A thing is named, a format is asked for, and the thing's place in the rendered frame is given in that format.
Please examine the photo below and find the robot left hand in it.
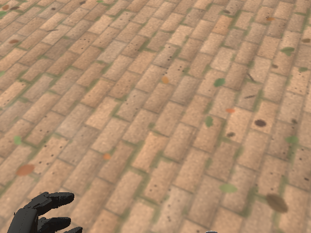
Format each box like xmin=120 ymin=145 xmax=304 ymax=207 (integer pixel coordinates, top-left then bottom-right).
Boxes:
xmin=7 ymin=191 xmax=83 ymax=233

